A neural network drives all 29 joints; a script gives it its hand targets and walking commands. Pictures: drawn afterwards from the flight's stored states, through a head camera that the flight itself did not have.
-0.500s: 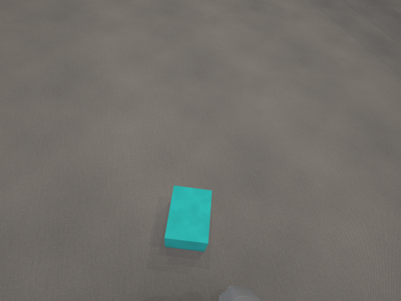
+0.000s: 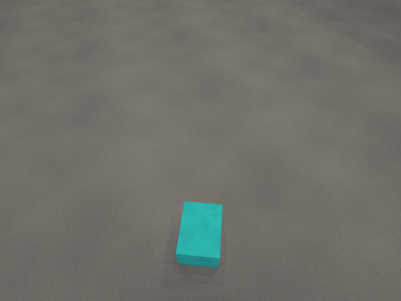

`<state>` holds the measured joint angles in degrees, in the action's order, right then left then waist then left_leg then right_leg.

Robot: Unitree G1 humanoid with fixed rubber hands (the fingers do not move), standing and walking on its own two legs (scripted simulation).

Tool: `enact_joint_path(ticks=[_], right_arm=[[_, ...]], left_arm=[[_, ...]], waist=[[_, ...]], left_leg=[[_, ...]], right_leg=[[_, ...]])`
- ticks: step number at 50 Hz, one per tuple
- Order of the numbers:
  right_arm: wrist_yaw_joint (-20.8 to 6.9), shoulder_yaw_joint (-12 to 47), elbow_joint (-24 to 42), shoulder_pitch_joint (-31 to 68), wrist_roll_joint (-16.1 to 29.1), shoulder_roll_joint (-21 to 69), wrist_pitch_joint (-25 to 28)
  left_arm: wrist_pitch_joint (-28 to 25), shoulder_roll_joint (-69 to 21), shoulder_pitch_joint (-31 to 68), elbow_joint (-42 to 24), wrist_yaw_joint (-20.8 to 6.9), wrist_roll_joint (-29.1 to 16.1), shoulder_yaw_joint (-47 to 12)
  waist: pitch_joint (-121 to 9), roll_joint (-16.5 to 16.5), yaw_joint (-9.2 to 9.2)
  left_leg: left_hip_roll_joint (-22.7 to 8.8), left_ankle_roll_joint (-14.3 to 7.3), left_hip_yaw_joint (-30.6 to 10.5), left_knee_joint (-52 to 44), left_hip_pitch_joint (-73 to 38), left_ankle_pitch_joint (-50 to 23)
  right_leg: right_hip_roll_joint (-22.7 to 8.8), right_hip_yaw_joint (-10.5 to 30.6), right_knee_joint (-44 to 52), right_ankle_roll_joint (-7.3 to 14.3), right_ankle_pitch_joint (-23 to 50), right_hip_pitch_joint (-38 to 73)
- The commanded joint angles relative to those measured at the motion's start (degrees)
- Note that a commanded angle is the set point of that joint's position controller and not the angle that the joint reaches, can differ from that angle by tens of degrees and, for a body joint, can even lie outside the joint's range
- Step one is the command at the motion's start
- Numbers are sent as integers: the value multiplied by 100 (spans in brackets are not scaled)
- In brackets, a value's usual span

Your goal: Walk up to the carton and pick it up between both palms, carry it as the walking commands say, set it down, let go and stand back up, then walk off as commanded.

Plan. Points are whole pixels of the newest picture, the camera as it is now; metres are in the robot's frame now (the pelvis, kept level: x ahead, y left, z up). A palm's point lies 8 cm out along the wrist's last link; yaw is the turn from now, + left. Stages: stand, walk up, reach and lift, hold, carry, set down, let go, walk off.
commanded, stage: walk up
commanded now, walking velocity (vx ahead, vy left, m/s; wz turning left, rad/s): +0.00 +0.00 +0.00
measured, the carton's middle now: (200, 233) +0.52 +0.00 -0.70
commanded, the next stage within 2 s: stand in 1.42 s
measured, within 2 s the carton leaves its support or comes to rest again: neither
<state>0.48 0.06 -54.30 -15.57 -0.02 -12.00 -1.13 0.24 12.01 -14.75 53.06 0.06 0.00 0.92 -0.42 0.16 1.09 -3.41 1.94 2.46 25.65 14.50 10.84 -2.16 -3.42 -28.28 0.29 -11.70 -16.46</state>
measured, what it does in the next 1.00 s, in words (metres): walks ahead: left foot, then right foot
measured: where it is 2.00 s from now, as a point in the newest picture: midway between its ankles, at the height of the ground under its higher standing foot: outside the picture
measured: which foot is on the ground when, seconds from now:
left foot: down 0.00-0.36, up 0.38-0.58, down 0.60-0.98, up 1.00-1.00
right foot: down 0.00-0.62, up 0.64-0.96, down 0.98-1.00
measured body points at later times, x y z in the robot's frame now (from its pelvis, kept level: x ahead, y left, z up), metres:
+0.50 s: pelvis +0.01 +0.02 +0.01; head +0.02 +0.01 +0.46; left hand +0.05 +0.27 -0.12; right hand +0.06 -0.22 -0.14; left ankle -0.01 +0.17 -0.69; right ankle +0.04 -0.11 -0.74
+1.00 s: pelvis +0.13 +0.02 -0.01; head +0.15 +0.03 +0.44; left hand +0.19 +0.26 -0.15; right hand +0.12 -0.22 -0.15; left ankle +0.05 +0.18 -0.73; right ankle +0.17 -0.10 -0.74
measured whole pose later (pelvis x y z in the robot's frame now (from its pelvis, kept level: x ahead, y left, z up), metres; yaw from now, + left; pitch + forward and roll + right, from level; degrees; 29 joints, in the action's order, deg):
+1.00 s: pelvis +0.13 +0.02 -0.01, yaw -3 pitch +2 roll +2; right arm 1.1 0.1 -57.6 -18.2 0.0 -10.9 1.9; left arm -0.8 12.0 -16.8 54.1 0.1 0.0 1.3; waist -0.5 -2.2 2.2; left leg -3.8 2.9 5.2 29.0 8.1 21.0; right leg -3.1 -1.9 -31.6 -0.2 -9.8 -22.0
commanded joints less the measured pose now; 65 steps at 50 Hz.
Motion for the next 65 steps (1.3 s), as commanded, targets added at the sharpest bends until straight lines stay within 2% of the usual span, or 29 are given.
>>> enact_joint_path(ticks=[1, 2, 4, 12, 15, 17, 19, 21, 23, 24, 27, 28, 30, 32, 34, 38, 44, 46, 47, 48, 49, 51, 53, 54, 57, 58, 60, 62, 65], right_arm=[[87, -112, -309, -592, -204, -212, 78], [73, -195, -191, -588, -202, -443, 79], [72, -247, -227, -396, -216, -648, 146], [74, -210, -118, -244, -156, -566, 156], [58, -277, -83, -334, -199, -547, 84], [-110, -341, 329, 303, -335, -490, -79], [-212, -405, 337, 260, -321, -733, -123], [-204, -347, 139, 117, -257, -570, 39], [-252, -224, -72, -452, -142, -233, 133], [-211, -213, -128, -140, -105, -387, 130], [-56, -282, -295, -520, -71, -568, 302], [-33, -320, -337, -950, -87, -612, 356], [53, -492, -505, -1434, -187, -1200, 271], [40, -439, -387, -1139, -232, -1119, 243], [42, -394, -255, -684, -171, -1016, 392], [80, -298, -433, -789, -148, -713, 566], [97, -250, -640, -901, -213, -580, 435], [166, -274, -471, -660, -93, -829, 269], [142, -173, -429, -735, -21, -579, 267], [127, -134, -420, -1021, 10, -275, 233], [147, -112, -291, -864, 17, -89, 129], [149, -176, -183, -680, -46, -175, 39], [122, -234, -224, -565, -28, -186, -102], [119, -158, -198, -616, -49, -270, -143], [217, -164, -469, -900, -75, -194, -7], [197, -188, -509, -993, -103, -294, -7], [248, -196, -581, -1118, -127, -370, 70], [201, -224, -441, -680, -92, -366, 68], [198, -165, -428, -622, -122, -198, 101]], left_arm=[[49, 664, 84, -127, 105, 108, 181], [29, 538, 57, -187, 97, 69, 149], [21, 533, -37, -186, 82, 47, 175], [-39, 386, -269, -95, 106, 95, 186], [-21, 897, -579, -6, 124, 102, 290], [57, 1701, -1614, 284, 153, 248, 430], [75, 1571, -720, -26, 190, 248, 447], [20, 1325, -537, -111, 164, 185, 425], [-3, 1189, -207, -149, 94, 193, 441], [-64, 1207, -274, -100, 74, 164, 470], [-157, 1047, -812, 118, 124, 163, 426], [-189, 859, -651, 50, 101, 166, 379], [-111, 402, -323, -138, 69, 223, 157], [-1, 425, 160, -340, 17, 228, 230], [-54, 520, 251, -174, -93, 208, 254], [-186, 371, -145, -12, -96, 177, 156], [-257, 93, 182, -163, -48, 99, 9], [-299, 472, -355, 36, 77, 57, 226], [-343, 868, -606, 97, 97, 48, 328], [-376, 1053, -658, 132, 106, 12, 351], [-345, 860, -789, 260, 153, -2, 273], [-245, 608, -521, 192, 185, 72, 170], [-83, 516, -158, 171, 218, 35, 151], [2, 764, 78, 41, 216, 75, 217], [21, 422, -163, 64, 234, -18, 142], [32, 410, 4, 15, 236, -64, 128], [-64, 197, -129, 25, 202, -49, 149], [38, 345, -236, 21, 223, -48, 230], [17, 348, -150, 29, 225, 5, 182]], waist=[[183, -355, -2], [162, 451, 35], [187, 760, -165], [2, 783, -129], [141, 5, -189], [388, -1239, -729], [760, -1088, -301], [603, -746, -247], [363, -1499, -21], [274, -1486, -227], [-537, -610, 10], [-837, -642, 98], [-361, 995, 364], [577, 961, 295], [1106, 337, 160], [-48, 475, 131], [-71, 1517, 84], [-360, 1210, -236], [-860, 448, -292], [-792, -994, -244], [-887, -1184, -194], [-18, -696, -104], [511, -952, -34], [610, -1607, 10], [575, -465, 84], [558, -958, 38], [-250, -273, -82], [-67, -386, -206], [143, 296, -154]], left_leg=[[-102, -206, 61, -374, -496, 568], [-169, -290, -121, -591, -421, 529], [-430, -352, -598, -1097, 179, 1048], [-374, -366, -721, -999, 269, 816], [-254, -83, -316, -341, 402, 1332], [158, 203, 333, 2607, 2277, 2173], [-226, 213, -248, 3307, 1701, 1597], [-126, 192, 23, 2502, 1320, 1377], [34, 203, 219, 1059, 207, 1228], [166, 216, 249, 593, 268, 1046], [338, 51, 570, -923, -1101, -54], [-209, -138, 7, -968, -1755, 175], [-1602, -659, -1829, -1515, -2341, 1784], [-1913, -811, -2061, -1969, -1073, 2795], [-1497, -687, -1474, -1993, -634, 1899], [-1286, -761, -556, -1014, -2161, -1929], [-856, -649, 430, -280, -1977, -3067], [-884, -363, 393, 842, -1704, -4926], [-613, -53, 330, 1206, -1122, -2968], [-61, 54, 317, 1845, -15, 137], [160, -75, -9, 2074, 292, 2213], [-20, -95, -121, 1917, 125, 2418], [80, -157, -60, 1423, -66, 1987], [177, -84, 68, 857, -115, 1552], [11, -40, -21, -465, -856, -69], [-261, -77, -156, -637, -764, -420], [-547, -281, -366, -737, -1009, -1183], [-460, -285, -178, -726, -881, -241], [-407, -281, -145, -905, -756, -131]], right_leg=[[-626, 815, 1414, 153, -1521, -342], [-430, 681, 1063, 112, -1088, -214], [-239, 418, 732, -20, -792, 243], [-230, 194, 669, -20, -93, 616], [-565, 863, 1121, 72, -1485, 337], [-2625, 3727, 2691, 829, -4675, 529], [-2250, 3196, 2614, 711, -4146, -525], [-1817, 2363, 2432, 598, -2791, -249], [-1283, 1323, 2068, 392, -1849, -115], [-1013, 1113, 1745, 401, -1377, 497], [-916, 770, 556, 282, 443, 795], [-774, 729, -63, 120, 301, 296], [98, 68, -1695, -129, -1949, -1799], [-204, 376, -2504, -218, -1682, -2141], [-353, 321, -2563, -274, -1059, -1968], [-267, 187, -1806, -279, -488, -1907], [96, -340, -101, -34, -176, -907], [-81, -252, 792, 69, 1587, 205], [-672, 314, 686, 224, 3788, 1027], [-1468, 1211, 296, 635, 6438, 1718], [-1787, 1381, 195, 1114, 7275, 1853], [-1602, 1442, 640, 1100, 5019, 730], [-1067, 1249, 1041, 802, 2190, 257], [-842, 1096, 1052, 727, 1448, 132], [-608, 1076, 816, 447, 1878, 101], [-439, 664, 567, 329, 1867, 383], [-293, 550, 439, 138, 1749, 844], [-146, 316, 752, 7, 588, 689], [-175, 552, 719, 59, 595, 566]])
